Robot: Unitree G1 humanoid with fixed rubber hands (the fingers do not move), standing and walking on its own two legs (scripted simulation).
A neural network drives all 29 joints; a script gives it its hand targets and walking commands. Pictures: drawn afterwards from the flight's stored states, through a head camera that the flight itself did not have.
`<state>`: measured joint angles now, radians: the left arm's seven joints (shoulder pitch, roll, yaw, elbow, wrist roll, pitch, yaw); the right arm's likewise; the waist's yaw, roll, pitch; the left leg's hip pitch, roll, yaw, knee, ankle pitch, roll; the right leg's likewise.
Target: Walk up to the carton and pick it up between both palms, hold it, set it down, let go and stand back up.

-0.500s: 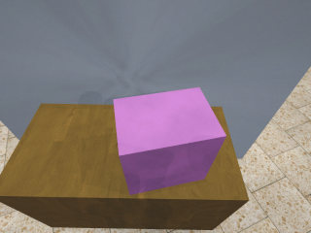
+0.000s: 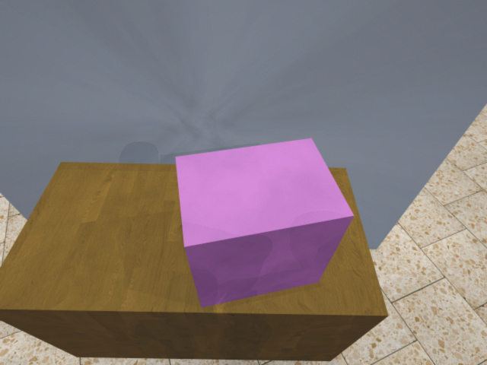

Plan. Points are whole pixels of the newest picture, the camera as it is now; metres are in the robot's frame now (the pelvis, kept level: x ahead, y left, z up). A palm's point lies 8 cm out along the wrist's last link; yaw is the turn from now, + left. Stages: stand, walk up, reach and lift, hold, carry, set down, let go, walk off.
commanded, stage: stand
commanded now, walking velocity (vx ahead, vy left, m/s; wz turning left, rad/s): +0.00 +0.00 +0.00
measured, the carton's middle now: (254, 226) +0.41 -0.02 -0.08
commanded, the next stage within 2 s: none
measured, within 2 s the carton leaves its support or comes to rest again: neither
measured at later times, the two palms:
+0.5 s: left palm out of the picture -0.06 +0.19 -0.15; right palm out of the picture -0.04 -0.20 -0.15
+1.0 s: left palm out of the picture -0.05 +0.19 -0.15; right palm out of the picture -0.05 -0.19 -0.15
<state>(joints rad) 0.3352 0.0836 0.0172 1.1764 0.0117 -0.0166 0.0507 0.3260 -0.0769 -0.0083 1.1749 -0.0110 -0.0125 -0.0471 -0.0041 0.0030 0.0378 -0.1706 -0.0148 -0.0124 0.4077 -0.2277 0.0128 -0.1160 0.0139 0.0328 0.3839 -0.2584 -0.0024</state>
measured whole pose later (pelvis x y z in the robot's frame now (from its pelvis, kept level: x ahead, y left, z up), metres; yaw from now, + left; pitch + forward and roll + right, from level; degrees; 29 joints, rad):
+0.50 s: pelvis +0.00 +0.00 +0.00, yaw +0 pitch -1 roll +0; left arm 0.36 0.08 0.01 1.19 0.01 -0.02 0.05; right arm 0.32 -0.09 -0.01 1.18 -0.01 -0.01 -0.05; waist 0.00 0.00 0.05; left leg -0.16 -0.01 -0.01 0.40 -0.23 0.01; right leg -0.10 0.01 0.03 0.38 -0.26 0.00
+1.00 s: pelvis +0.00 +0.00 +0.00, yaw +0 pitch -1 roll +0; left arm 0.34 0.08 0.01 1.18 0.01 -0.02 0.05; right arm 0.34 -0.09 0.00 1.17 -0.01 -0.02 -0.04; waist 0.00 0.01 0.04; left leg -0.17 -0.02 -0.01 0.40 -0.22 0.01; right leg -0.12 0.00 0.03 0.39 -0.26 0.00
